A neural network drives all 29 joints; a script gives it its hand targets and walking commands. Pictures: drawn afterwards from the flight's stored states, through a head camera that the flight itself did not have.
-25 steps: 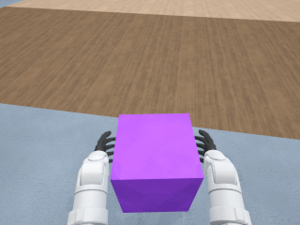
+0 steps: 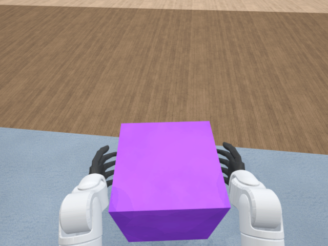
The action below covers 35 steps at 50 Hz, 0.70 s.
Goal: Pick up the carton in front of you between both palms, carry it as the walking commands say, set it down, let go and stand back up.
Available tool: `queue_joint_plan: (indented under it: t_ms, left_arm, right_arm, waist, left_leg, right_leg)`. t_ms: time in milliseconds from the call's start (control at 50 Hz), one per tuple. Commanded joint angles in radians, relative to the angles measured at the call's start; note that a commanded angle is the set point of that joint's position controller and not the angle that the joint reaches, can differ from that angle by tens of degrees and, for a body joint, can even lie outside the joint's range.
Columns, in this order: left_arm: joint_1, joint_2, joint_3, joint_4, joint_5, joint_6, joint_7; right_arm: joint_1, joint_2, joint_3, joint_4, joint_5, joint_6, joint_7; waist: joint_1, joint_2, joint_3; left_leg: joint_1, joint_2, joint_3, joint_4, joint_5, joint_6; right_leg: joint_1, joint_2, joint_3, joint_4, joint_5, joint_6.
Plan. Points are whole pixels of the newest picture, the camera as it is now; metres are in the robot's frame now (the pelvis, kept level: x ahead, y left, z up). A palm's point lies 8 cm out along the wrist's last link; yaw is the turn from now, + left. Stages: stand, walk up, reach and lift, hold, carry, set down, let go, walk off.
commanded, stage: carry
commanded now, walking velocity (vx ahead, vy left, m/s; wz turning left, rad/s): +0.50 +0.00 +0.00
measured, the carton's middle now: (166, 184) +0.28 +0.01 +0.02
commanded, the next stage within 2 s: none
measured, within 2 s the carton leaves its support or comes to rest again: neither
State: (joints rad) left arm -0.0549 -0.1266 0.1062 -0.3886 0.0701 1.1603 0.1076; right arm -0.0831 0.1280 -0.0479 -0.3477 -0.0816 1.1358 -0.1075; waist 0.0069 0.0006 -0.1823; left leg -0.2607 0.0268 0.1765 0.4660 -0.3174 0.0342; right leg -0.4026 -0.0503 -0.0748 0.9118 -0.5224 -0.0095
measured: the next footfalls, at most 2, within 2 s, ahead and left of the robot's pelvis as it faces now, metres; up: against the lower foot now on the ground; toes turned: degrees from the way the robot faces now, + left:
right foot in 0.18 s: +0.25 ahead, -0.12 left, +0.00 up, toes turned -9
left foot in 0.66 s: +0.58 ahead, +0.09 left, +0.00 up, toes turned +14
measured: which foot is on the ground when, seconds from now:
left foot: down 0.00-0.22, up 0.24-0.64, down 0.66-1.00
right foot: up 0.00-0.16, down 0.18-0.68, up 0.70-1.00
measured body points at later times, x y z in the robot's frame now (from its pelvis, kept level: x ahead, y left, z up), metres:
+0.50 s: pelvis +0.29 -0.04 +0.01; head +0.28 -0.05 +0.46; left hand +0.53 +0.14 +0.10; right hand +0.56 -0.16 +0.10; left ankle +0.38 +0.11 -0.69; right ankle +0.21 -0.11 -0.74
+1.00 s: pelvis +0.63 +0.01 +0.01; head +0.62 +0.03 +0.46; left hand +0.87 +0.17 +0.08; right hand +0.87 -0.14 +0.09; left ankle +0.54 +0.08 -0.74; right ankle +0.74 -0.14 -0.69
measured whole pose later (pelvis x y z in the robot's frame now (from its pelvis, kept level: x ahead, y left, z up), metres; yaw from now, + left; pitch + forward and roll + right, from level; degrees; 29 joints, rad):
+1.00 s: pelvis +0.63 +0.01 +0.01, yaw +0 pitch +4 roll -2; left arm 0.07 -0.13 0.03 -0.51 0.09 1.15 0.11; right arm 0.06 0.13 -0.04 -0.50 -0.06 1.13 -0.11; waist -0.02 0.00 -0.11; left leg -0.06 0.03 0.23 0.24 -0.26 0.04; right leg -0.61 -0.11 -0.13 0.70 -0.11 0.00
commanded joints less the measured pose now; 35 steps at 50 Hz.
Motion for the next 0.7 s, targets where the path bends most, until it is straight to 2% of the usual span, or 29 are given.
queue_joint_plan:
  t_ms: [0,40,80,120,140,160,180,200,220,240,260,280,300,340,380,440,500,560,600,620,640,660,680]
  left_arm:
    - [-0.472,-0.881,-0.737,-0.161,-0.369,0.021,-0.176]
    - [-0.431,-0.866,-0.721,-0.168,-0.356,0.027,-0.159]
    - [-0.378,-0.830,-0.699,-0.170,-0.327,0.037,-0.138]
    - [-0.340,-0.786,-0.673,-0.166,-0.302,0.051,-0.121]
    - [-0.330,-0.764,-0.661,-0.164,-0.294,0.058,-0.115]
    - [-0.334,-0.744,-0.650,-0.162,-0.289,0.067,-0.111]
    - [-0.322,-0.722,-0.636,-0.151,-0.284,0.076,-0.106]
    - [-0.330,-0.701,-0.626,-0.141,-0.279,0.082,-0.101]
    - [-0.362,-0.709,-0.624,-0.136,-0.286,0.088,-0.102]
    - [-0.379,-0.742,-0.638,-0.158,-0.303,0.090,-0.108]
    - [-0.410,-0.780,-0.656,-0.169,-0.315,0.088,-0.115]
    - [-0.434,-0.817,-0.679,-0.178,-0.329,0.084,-0.124]
    - [-0.456,-0.847,-0.701,-0.188,-0.343,0.078,-0.134]
    - [-0.466,-0.879,-0.737,-0.202,-0.369,0.067,-0.153]
    - [-0.450,-0.874,-0.750,-0.204,-0.383,0.060,-0.170]
    - [-0.415,-0.842,-0.744,-0.190,-0.385,0.058,-0.183]
    - [-0.368,-0.812,-0.726,-0.169,-0.364,0.058,-0.184]
    - [-0.351,-0.801,-0.714,-0.163,-0.343,0.057,-0.178]
    - [-0.348,-0.797,-0.713,-0.170,-0.332,0.055,-0.175]
    - [-0.345,-0.793,-0.715,-0.176,-0.328,0.055,-0.173]
    - [-0.344,-0.785,-0.716,-0.179,-0.325,0.055,-0.171]
    - [-0.357,-0.781,-0.723,-0.194,-0.325,0.058,-0.169]
    - [-0.363,-0.787,-0.730,-0.200,-0.326,0.057,-0.173]
  right_arm:
    - [-0.394,0.899,0.645,-0.193,0.319,0.034,0.139]
    - [-0.408,0.874,0.672,-0.231,0.355,0.049,0.142]
    - [-0.378,0.826,0.679,-0.242,0.375,0.066,0.144]
    - [-0.370,0.778,0.677,-0.245,0.384,0.083,0.143]
    - [-0.366,0.757,0.674,-0.247,0.385,0.092,0.142]
    - [-0.357,0.736,0.667,-0.242,0.383,0.102,0.140]
    - [-0.370,0.707,0.654,-0.236,0.383,0.113,0.138]
    - [-0.399,0.684,0.648,-0.258,0.385,0.127,0.137]
    - [-0.430,0.692,0.656,-0.248,0.391,0.138,0.139]
    - [-0.432,0.719,0.657,-0.241,0.398,0.138,0.145]
    - [-0.437,0.758,0.653,-0.226,0.396,0.136,0.152]
    - [-0.420,0.796,0.647,-0.202,0.389,0.129,0.157]
    - [-0.402,0.829,0.641,-0.183,0.374,0.119,0.160]
    - [-0.355,0.866,0.634,-0.162,0.334,0.098,0.158]
    - [-0.317,0.878,0.628,-0.153,0.300,0.082,0.151]
    - [-0.288,0.866,0.627,-0.156,0.274,0.074,0.139]
    - [-0.285,0.842,0.639,-0.174,0.276,0.076,0.135]
    - [-0.308,0.828,0.658,-0.198,0.301,0.080,0.142]
    - [-0.310,0.822,0.662,-0.202,0.315,0.079,0.149]
    - [-0.297,0.819,0.658,-0.193,0.317,0.078,0.152]
    - [-0.280,0.814,0.652,-0.183,0.314,0.076,0.156]
    - [-0.269,0.802,0.642,-0.170,0.306,0.072,0.161]
    - [-0.260,0.822,0.649,-0.151,0.320,0.064,0.165]
  waist:
    - [-0.038,0.072,-0.095]
    - [-0.030,0.122,-0.087]
    - [-0.028,0.153,-0.068]
    - [-0.016,0.142,-0.063]
    - [-0.011,0.120,-0.078]
    - [-0.009,0.095,-0.107]
    - [0.013,0.025,-0.144]
    - [0.028,-0.239,-0.151]
    - [0.028,-0.271,-0.123]
    - [0.018,-0.188,-0.108]
    - [0.015,-0.113,-0.114]
    - [0.013,-0.032,-0.122]
    - [0.009,-0.017,-0.121]
    - [0.009,-0.059,-0.118]
    - [0.009,-0.081,-0.096]
    - [0.009,-0.117,-0.051]
    - [0.015,-0.151,-0.003]
    - [0.018,-0.170,0.037]
    - [0.009,-0.171,0.002]
    - [-0.007,-0.139,-0.049]
    - [-0.027,-0.091,-0.119]
    - [-0.041,0.107,-0.205]
    - [-0.041,0.328,-0.229]
  left_leg:
    - [0.454,0.351,-0.428,-0.238,0.255,0.157]
    - [0.346,0.269,-0.267,-0.245,0.256,0.107]
    - [0.249,0.235,-0.171,-0.241,0.267,0.081]
    - [0.143,0.209,-0.092,-0.174,0.247,0.047]
    - [0.078,0.185,-0.047,-0.090,0.289,0.030]
    - [0.003,0.154,0.004,0.035,0.326,0.009]
    - [-0.117,0.117,0.039,0.224,0.235,-0.025]
    - [-0.310,0.008,0.045,0.523,-0.007,-0.076]
    - [-0.470,-0.006,-0.075,0.694,-0.184,-0.053]
    - [-0.502,0.061,-0.140,0.772,-0.180,-0.022]
    - [-0.505,0.093,-0.158,0.794,-0.140,-0.009]
    - [-0.488,0.121,-0.166,0.751,-0.067,-0.006]
    - [-0.448,0.136,-0.170,0.677,-0.005,-0.010]
    - [-0.396,0.109,-0.125,0.555,0.046,-0.022]
    - [-0.411,0.090,-0.089,0.438,0.092,-0.037]
    - [-0.411,0.062,-0.033,0.243,0.176,-0.041]
    - [-0.368,0.034,0.020,0.128,0.236,-0.030]
    - [-0.301,0.028,0.049,0.062,0.279,-0.005]
    - [-0.157,-0.010,0.100,0.031,0.244,0.012]
    - [0.002,-0.056,0.149,0.001,0.202,0.013]
    - [0.226,-0.013,0.087,0.007,0.148,0.017]
    - [0.432,0.254,-0.344,-0.082,-0.047,0.116]
    - [0.550,0.405,-0.713,-0.247,-0.003,0.220]
  right_leg:
    - [-0.430,-0.059,0.014,-0.044,0.029,-0.004]
    - [-0.276,-0.019,-0.053,-0.193,0.160,0.007]
    - [-0.135,0.017,-0.108,-0.303,0.258,0.010]
    - [0.060,0.046,-0.166,-0.405,0.387,0.009]
    - [0.191,0.072,-0.202,-0.424,0.391,0.002]
    - [0.340,0.074,-0.207,-0.427,0.349,-0.013]
    - [0.498,-0.032,-0.059,-0.452,0.250,-0.029]
    - [0.543,-0.298,0.447,-0.671,0.034,-0.126]
    - [0.589,-0.398,0.633,-0.723,0.098,-0.228]
    - [0.539,-0.393,0.581,-0.709,0.200,-0.230]
    - [0.498,-0.360,0.500,-0.690,0.266,-0.221]
    - [0.454,-0.344,0.428,-0.706,0.263,-0.193]
    - [0.409,-0.314,0.342,-0.728,0.283,-0.157]
    - [0.381,-0.274,0.215,-0.748,0.333,-0.122]
    - [0.404,-0.249,0.151,-0.766,0.375,-0.120]
    - [0.444,-0.207,0.051,-0.748,0.546,-0.113]
    - [0.451,-0.184,-0.021,-0.727,0.655,-0.101]
    - [0.461,-0.186,-0.055,-0.705,0.709,-0.092]
    - [0.462,-0.180,-0.106,-0.571,0.889,-0.070]
    - [0.420,-0.145,-0.160,-0.421,0.939,-0.048]
    - [0.288,-0.118,-0.160,-0.245,0.825,-0.025]
    - [0.040,-0.045,-0.148,0.058,0.587,0.022]
    - [-0.213,0.083,-0.071,0.297,0.101,0.037]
